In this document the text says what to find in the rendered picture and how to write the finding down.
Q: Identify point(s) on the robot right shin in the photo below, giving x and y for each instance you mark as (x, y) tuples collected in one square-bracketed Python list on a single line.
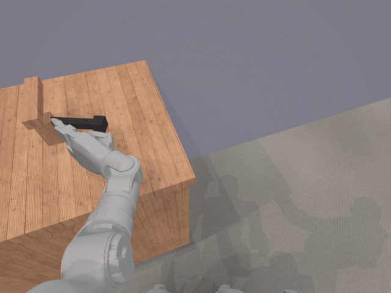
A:
[(224, 287)]

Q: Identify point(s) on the robot shin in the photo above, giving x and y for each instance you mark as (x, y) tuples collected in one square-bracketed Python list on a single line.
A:
[(159, 286), (224, 287)]

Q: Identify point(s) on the robot left shin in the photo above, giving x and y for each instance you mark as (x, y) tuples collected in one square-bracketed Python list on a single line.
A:
[(159, 286)]

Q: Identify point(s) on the robot left forearm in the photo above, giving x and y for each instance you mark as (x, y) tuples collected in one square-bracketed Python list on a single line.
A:
[(118, 201)]

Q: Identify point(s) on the left robot upper arm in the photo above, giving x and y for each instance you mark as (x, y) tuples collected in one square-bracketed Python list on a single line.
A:
[(97, 263)]

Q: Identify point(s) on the left robot hand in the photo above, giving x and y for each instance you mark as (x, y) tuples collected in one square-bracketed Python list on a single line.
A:
[(88, 148)]

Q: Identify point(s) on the tap lever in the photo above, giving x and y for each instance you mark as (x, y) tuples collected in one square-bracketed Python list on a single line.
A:
[(97, 123)]

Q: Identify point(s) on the counter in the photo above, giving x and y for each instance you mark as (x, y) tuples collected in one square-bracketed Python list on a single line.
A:
[(46, 196)]

